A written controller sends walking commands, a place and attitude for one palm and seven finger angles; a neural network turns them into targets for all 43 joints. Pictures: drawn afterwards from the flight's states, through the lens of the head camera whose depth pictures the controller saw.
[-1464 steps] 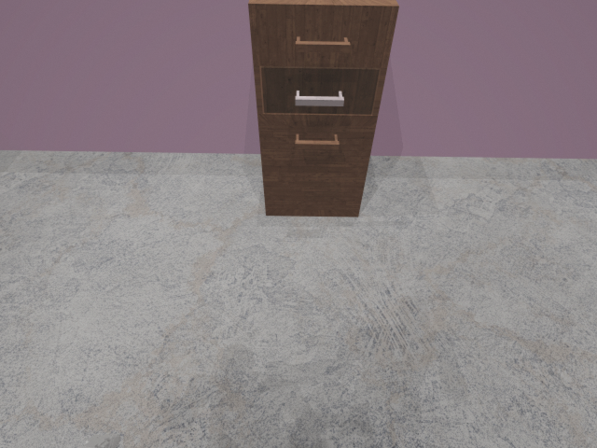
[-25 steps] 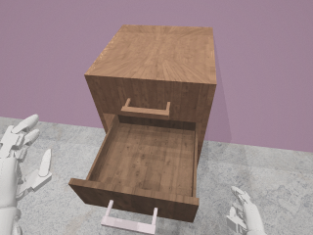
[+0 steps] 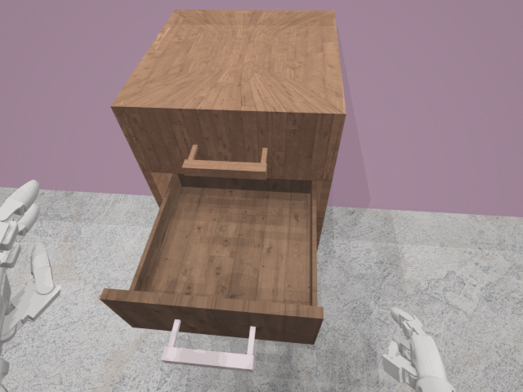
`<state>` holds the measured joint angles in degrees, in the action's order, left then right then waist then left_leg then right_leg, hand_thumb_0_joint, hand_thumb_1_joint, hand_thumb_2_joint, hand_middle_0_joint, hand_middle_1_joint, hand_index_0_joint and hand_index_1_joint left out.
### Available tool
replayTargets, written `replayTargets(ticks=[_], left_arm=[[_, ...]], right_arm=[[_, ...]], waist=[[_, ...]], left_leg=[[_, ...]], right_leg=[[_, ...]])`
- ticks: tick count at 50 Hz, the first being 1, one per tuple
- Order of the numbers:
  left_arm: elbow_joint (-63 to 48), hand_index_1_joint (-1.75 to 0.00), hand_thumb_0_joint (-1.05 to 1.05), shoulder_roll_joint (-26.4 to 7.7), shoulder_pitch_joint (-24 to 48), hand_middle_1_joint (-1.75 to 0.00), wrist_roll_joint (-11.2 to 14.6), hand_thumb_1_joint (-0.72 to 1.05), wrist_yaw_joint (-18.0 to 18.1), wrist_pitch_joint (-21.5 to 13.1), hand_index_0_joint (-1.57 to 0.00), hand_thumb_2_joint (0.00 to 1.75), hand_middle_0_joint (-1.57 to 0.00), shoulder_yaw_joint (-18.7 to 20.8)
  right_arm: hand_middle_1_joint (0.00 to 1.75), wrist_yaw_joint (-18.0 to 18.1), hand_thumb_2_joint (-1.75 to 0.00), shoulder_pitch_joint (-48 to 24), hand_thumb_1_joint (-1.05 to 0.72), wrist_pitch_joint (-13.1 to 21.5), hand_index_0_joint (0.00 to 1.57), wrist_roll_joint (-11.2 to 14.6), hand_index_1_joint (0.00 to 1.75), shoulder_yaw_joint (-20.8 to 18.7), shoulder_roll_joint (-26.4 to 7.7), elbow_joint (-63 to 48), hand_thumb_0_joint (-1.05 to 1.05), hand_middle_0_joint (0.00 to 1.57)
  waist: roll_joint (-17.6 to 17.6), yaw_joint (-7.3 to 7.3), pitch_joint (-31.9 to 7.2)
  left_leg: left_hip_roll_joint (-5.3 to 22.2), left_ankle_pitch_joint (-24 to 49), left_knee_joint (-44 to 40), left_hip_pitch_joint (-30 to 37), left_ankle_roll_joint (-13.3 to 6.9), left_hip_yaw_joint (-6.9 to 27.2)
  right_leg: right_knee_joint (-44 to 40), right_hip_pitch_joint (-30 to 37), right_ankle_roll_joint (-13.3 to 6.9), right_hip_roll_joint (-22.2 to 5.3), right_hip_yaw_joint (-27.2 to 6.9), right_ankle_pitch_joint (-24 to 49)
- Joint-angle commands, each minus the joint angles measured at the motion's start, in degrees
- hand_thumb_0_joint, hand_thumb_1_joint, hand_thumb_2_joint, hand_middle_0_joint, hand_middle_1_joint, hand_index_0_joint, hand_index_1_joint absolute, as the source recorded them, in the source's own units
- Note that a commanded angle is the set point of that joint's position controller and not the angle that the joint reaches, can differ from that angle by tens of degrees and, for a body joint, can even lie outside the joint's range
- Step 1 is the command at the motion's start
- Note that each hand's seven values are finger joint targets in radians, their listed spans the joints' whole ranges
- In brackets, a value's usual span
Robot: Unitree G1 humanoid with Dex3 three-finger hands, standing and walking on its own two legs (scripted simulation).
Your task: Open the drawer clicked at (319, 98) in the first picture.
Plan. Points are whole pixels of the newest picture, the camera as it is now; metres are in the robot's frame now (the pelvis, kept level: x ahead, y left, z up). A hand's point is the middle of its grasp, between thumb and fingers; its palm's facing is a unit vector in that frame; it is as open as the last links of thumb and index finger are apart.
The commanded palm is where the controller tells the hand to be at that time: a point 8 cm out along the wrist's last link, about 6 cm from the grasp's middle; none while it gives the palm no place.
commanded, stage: step back with the hand held close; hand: left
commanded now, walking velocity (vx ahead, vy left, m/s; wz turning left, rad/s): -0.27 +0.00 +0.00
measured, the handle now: (211, 344) +0.22 +0.12 -0.15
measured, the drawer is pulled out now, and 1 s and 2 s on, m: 0.30 0.30 0.30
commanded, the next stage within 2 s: stop stepping back and stand still in 1.12 s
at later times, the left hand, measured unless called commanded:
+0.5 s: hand (11, 362) +0.13 +0.25 +0.15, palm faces +0.36 -0.81 -0.47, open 7.4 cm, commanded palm +0.07 +0.29 +0.17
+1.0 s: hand out of the picture +0.07 +0.24 +0.15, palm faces +0.32 -0.81 -0.49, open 7.4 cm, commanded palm -0.01 +0.28 +0.17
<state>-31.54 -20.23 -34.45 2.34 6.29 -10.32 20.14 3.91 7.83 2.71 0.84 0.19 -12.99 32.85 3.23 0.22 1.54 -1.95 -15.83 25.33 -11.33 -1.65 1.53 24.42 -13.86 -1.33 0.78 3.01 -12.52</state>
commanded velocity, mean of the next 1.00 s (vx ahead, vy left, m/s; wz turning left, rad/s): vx -0.33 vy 0.00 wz -0.02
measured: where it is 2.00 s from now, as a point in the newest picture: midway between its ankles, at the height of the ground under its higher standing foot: outside the picture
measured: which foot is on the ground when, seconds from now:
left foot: down 0.00-0.74, up 0.76-0.92, down 0.94-1.00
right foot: down 0.00-0.94, up 0.96-1.00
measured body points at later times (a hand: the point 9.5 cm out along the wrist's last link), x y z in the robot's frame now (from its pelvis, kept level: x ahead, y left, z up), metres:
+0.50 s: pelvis -0.06 +0.01 -0.01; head -0.02 +0.02 +0.44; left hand +0.11 +0.29 +0.17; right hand +0.13 -0.23 -0.08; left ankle -0.03 +0.10 -0.74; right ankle +0.00 -0.10 -0.74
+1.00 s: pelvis -0.13 -0.01 -0.01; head -0.08 +0.02 +0.43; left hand +0.04 +0.28 +0.17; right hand +0.06 -0.25 -0.09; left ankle -0.12 +0.12 -0.74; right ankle -0.08 -0.12 -0.73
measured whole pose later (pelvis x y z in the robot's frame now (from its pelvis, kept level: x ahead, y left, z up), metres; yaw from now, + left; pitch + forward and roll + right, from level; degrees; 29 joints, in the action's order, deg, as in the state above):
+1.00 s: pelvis -0.13 -0.01 -0.01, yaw +2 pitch +3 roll +1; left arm -37.9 -25.5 -36.7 2.4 8.4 -12.4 23.5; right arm 4.1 8.6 4.8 -0.1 -2.2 -11.6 33.9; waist -4.4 1.2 3.1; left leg 0.2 -15.2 33.3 -21.0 0.0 -0.2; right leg 40.8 -27.7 0.3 -0.7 1.2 -19.5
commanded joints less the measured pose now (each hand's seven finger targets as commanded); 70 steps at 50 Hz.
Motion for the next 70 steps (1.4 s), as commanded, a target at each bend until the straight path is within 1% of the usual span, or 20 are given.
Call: replayTargets(ticks=[1, 10, 18, 21, 24, 32, 35, 38, 40, 44, 46, 49, 52, 57, 58, 60, 61, 64, 68, 70], left_arm=[[-12.9, -0.3, 0.0, -11.89, -4.07, -0.3, 0.19, 0.9, 1.71, -4.17, -0.2, 0.9, -0.2, 9.74], [-13.83, -0.3, 0.0, -10.19, -5.77, -0.3, -0.25, 0.9, 3.95, -4.46, -0.2, 0.9, -0.2, 8.48], [-16.14, -0.3, 0.0, -11.26, -3.73, -0.3, 0.35, 0.9, 4.49, -5.26, -0.2, 0.9, -0.2, 8.56], [-16.79, -0.3, 0.0, -12.25, -2.41, -0.3, -0.06, 0.9, 4.94, -5.6, -0.2, 0.9, -0.2, 9.47], [-17.82, -0.3, 0.0, -11.03, -1.71, -0.3, -1.22, 0.9, 5.3, -6.04, -0.2, 0.9, -0.2, 8.86], [-15.39, -0.3, 0.0, -9.64, -2.34, -0.3, 0.44, 0.9, 3.19, -5.86, -0.2, 0.9, -0.2, 8.09], [-15.47, -0.3, 0.0, -10.82, -2.62, -0.3, 1.03, 0.9, 2.7, -5.8, -0.2, 0.9, -0.2, 9.03], [-15.18, -0.3, 0.0, -12.32, -1.45, -0.3, 1.7, 0.9, 3.17, -5.18, -0.2, 0.9, -0.2, 8.98], [-14.99, -0.3, 0.0, -11.8, -2.15, -0.3, 1.3, 0.9, 3.23, -4.76, -0.2, 0.9, -0.2, 9.16], [-16.61, -0.3, 0.0, -11.96, -4.14, -0.3, 0.39, 0.9, 3.71, -5.22, -0.2, 0.9, -0.2, 9.39], [-19.61, -0.3, 0.0, -13.79, -2.53, -0.3, -0.67, 0.9, 3.83, -6.32, -0.2, 0.9, -0.2, 10.56], [-22.8, -0.3, 0.0, -13.49, -3.84, -0.3, 0.49, 0.9, 3.78, -7.3, -0.2, 0.9, -0.2, 12.12], [-21.67, -0.3, 0.0, -9.97, -3.65, -0.3, 0.83, 0.9, 3.31, -6.57, -0.2, 0.9, -0.2, 8.99], [-15.32, -0.3, 0.0, -9.14, -0.19, -0.3, 0.98, 0.9, 1.53, -6.28, -0.2, 0.9, -0.2, 7.5], [-14.32, -0.3, 0.0, -10.97, 0.87, -0.3, 0.74, 0.9, 1.5, -6.56, -0.2, 0.9, -0.2, 9.11], [-14.3, -0.3, 0.0, -11.77, -0.3, -0.3, 1.2, 0.9, 1.73, -5.66, -0.2, 0.9, -0.2, 8.37], [-13.26, -0.3, 0.0, -14.65, -2.44, -0.3, 1.42, 0.9, 2.44, -5.16, -0.2, 0.9, -0.2, 11.56], [-14.21, -0.3, 0.0, -11.35, -7.54, -0.3, 0.77, 0.9, 3.58, -4.16, -0.2, 0.9, -0.2, 10.15], [-18.65, -0.3, 0.0, -11.72, -6.6, -0.3, -0.21, 0.9, 4.77, -4.01, -0.2, 0.9, -0.2, 9.26], [-20.52, -0.3, 0.0, -11.71, -5.17, -0.3, -0.25, 0.9, 4.77, -5.19, -0.2, 0.9, -0.2, 8.42]], right_arm=[[0.3, 1.08, -0.9, -6.43, -0.9, 2.06, 0.2, 0.62, 0.3, -3.23, -5.52, -9.99, 0.0, 0.2], [0.3, 2.1, -0.9, -4.32, -0.9, 3.16, 0.2, -0.51, 0.3, -3.84, -5.69, -10.38, 0.0, 0.2], [0.3, 1.59, -0.9, -2.52, -0.9, 4.33, 0.2, 0.1, 0.3, -3.99, -5.86, -9.42, 0.0, 0.2], [0.3, 1.91, -0.9, -3.7, -0.9, 4.74, 0.2, -0.12, 0.3, -3.54, -5.77, -9.65, 0.0, 0.2], [0.3, 2.02, -0.9, -4.2, -0.9, 5.68, 0.2, -0.62, 0.3, -2.56, -5.35, -10.6, 0.0, 0.2], [0.3, 0.64, -0.9, -2.45, -0.9, 6.33, 0.2, -0.85, 0.3, -3.28, -5.67, -7.85, 0.0, 0.2], [0.3, 0.06, -0.9, -3.7, -0.9, 5.27, 0.2, 0.14, 0.3, -3.55, -5.63, -8.99, 0.0, 0.2], [0.3, -0.28, -0.9, -2.62, -0.9, 3.75, 0.2, 0.72, 0.3, -4.17, -4.71, -7.85, 0.0, 0.2], [0.3, -0.12, -0.9, -4.65, -0.9, 3.04, 0.2, 0.11, 0.3, -2.97, -2.88, -8.93, 0.0, 0.2], [0.3, 1.42, -0.9, -3.85, -0.9, 2.66, 0.2, -0.41, 0.3, -2.07, -3.66, -7.42, 0.0, 0.2], [0.3, 1.37, -0.9, -5.38, -0.9, 4.08, 0.2, -0.52, 0.3, -4.42, -6.18, -8.03, 0.0, 0.2], [0.3, 0.43, -0.9, -3.3, -0.9, 7.33, 0.2, -1.79, 0.3, -4.71, -4.52, -7.6, 0.0, 0.2], [0.3, -0.56, -0.9, -1.59, -0.9, 8.03, 0.2, -1.17, 0.3, -5.12, -4.94, -4.96, 0.0, 0.2], [0.3, -1.34, -0.9, -4.04, -0.9, 7.24, 0.2, -0.62, 0.3, -4.17, -6.3, -5.15, 0.0, 0.2], [0.3, -1.28, -0.9, -4.77, -0.9, 6.93, 0.2, -0.55, 0.3, -4.05, -6.26, -5.43, 0.0, 0.2], [0.3, -1.46, -0.9, -3.88, -0.9, 5.88, 0.2, 1.28, 0.3, -4.86, -4.63, -6.98, 0.0, 0.2], [0.3, -1.14, -0.9, -5.05, -0.9, 5.39, 0.2, 1.09, 0.3, -5.12, -4.64, -6.69, 0.0, 0.2], [0.3, 0.02, -0.9, -5.27, -0.9, 2.83, 0.2, 0.26, 0.3, -1.64, -1.48, -8.87, 0.0, 0.2], [0.3, 1.39, -0.9, -2.66, -0.9, 4.11, 0.2, -0.16, 0.3, -1.33, -3.62, -8.34, 0.0, 0.2], [0.3, 1.59, -0.9, -2.52, -0.9, 6.46, 0.2, -0.4, 0.3, -2.61, -5.75, -8.4, 0.0, 0.2]], waist=[[-2.54, -0.14, -12.74], [-1.22, 0.39, -9.4], [-4.77, 1.04, -8.94], [-1.22, 0.72, -6.12], [7.94, 0.06, -5.26], [2.81, -0.1, -9.43], [-2.27, -0.27, -10.05], [-15.6, 0.37, -9.22], [-14.43, 0.38, -8.05], [-5.74, 1.23, -8.22], [8.89, 0.24, -8.59], [13.79, -0.04, -12.14], [7.58, 0.06, -12.05], [3.63, -0.1, -6.35], [-0.11, -0.11, -5.64], [-19.43, 0.36, -11.97], [-18.02, -1.05, -13.53], [-12.13, 1.25, -13.51], [-8.3, 1.78, -8.67], [2.94, 0.69, -5.93]], left_leg=[[6.75, 23.43, 0.1, -0.58, -0.48, 4.51], [8.64, 18.06, 0.12, -9.27, -1.15, 8.67], [5.12, -0.1, 7.19, -7.23, -0.97, 6.4], [7.55, -3.24, 0.65, -10.62, -2.07, 8.95], [14.06, -7.27, -10.31, -24.59, -4.23, 14.93], [14.69, 21.67, -1.09, -11.58, -3.32, 10.13], [10.28, 5.87, 4.44, -15.79, -2.14, 6.91], [0.15, -8.57, 29.71, -9.77, 1.91, 0.93], [1.69, -12.33, 34.86, -11.39, 1.76, 1.96], [2.85, -0.93, -1.21, -5.98, 1.02, -2.15], [16.71, 15.84, -6.9, -9.19, -3.85, 10.38], [21.82, 30.81, -5.27, -8.91, -6.81, 11.37], [19.88, 46.13, 1.7, 2.13, -5.08, 7.05], [17.24, 24.0, 3.4, -6.99, -2.34, 4.24], [14.47, 15.19, 6.37, -10.48, -0.97, 1.54], [1.2, -8.89, 26.24, -12.73, 3.09, -3.43], [0.0, -14.28, 37.16, -14.28, 2.78, 0.13], [2.52, -11.41, 30.4, -13.9, 2.89, -0.73], [2.55, -3.67, -2.31, -2.58, 0.36, -3.67], [11.0, 3.66, -11.17, -3.16, -2.27, 4.22]], right_leg=[[0.99, 7.43, -0.22, -7.5, -5.23, 20.96], [3.62, 5.48, -0.27, -6.42, -5.56, 12.58], [-2.25, -4.44, -3.49, -11.92, -11.92, -0.11], [-0.55, -4.51, -1.7, -8.73, -9.84, -6.01], [13.37, 6.98, 1.0, -2.76, -4.06, -5.24], [10.23, 3.43, 0.69, -3.37, -4.51, 0.86], [5.33, 2.84, -1.51, -7.81, -11.31, 4.46], [-11.32, -9.62, -9.52, -22.52, -24.95, -1.45], [-8.59, -9.06, -9.99, -21.1, -19.22, 7.24], [0.86, -1.94, -2.04, -11.72, -9.2, 14.21], [13.68, -0.9, 2.18, -4.45, -4.48, 6.28], [29.0, -5.73, 2.02, -1.84, -4.28, -15.76], [18.54, -7.49, 1.93, -1.96, -2.77, -11.0], [3.33, 0.95, 2.0, -3.49, -0.98, 2.4], [0.93, 1.57, 1.57, -5.98, -2.81, 11.09], [-6.47, -0.21, -5.33, -21.02, -19.95, 27.68], [-7.73, -2.12, -8.06, -24.04, -21.37, 27.2], [-2.1, 1.8, -6.84, -17.4, -11.29, 23.54], [-3.59, 0.38, -2.34, -12.55, -9.31, 1.0], [3.31, 3.58, 1.24, -6.65, -5.58, 0.5]])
